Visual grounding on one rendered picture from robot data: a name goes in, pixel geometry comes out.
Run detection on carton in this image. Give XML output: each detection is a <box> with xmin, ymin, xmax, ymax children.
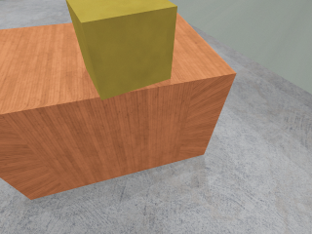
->
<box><xmin>65</xmin><ymin>0</ymin><xmax>177</xmax><ymax>100</ymax></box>

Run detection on pedestal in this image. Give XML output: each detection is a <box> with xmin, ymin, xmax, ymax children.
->
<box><xmin>0</xmin><ymin>13</ymin><xmax>237</xmax><ymax>200</ymax></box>

